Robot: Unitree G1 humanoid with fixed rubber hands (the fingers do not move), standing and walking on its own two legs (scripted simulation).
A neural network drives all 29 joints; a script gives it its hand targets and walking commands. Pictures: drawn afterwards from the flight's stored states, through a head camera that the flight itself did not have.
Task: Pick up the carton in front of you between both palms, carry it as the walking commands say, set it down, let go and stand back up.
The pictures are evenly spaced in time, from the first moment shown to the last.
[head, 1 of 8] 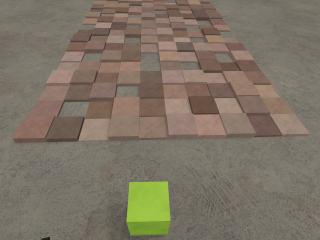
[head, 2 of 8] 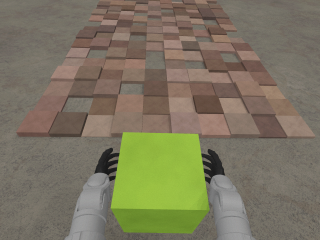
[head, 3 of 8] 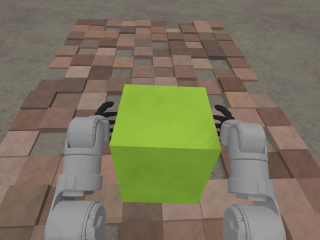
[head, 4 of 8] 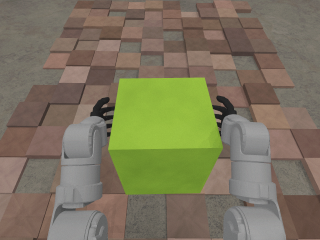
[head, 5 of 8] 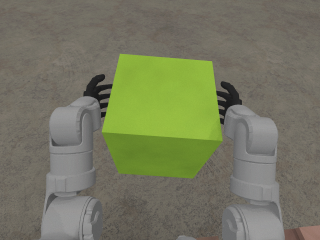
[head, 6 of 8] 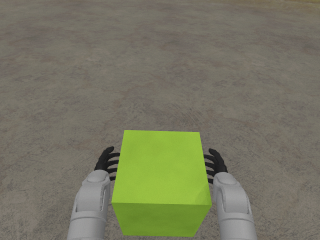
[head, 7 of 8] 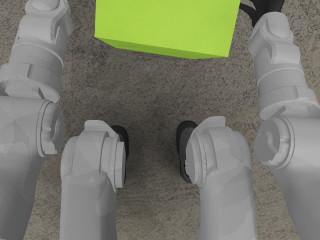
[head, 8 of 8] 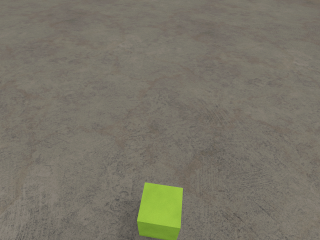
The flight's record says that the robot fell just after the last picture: no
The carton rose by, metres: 0.80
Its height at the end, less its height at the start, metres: +0.00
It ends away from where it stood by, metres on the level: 6.32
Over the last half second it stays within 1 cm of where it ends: yes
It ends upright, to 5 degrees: yes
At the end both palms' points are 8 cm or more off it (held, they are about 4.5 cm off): yes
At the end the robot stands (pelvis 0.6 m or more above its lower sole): yes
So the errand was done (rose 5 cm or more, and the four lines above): yes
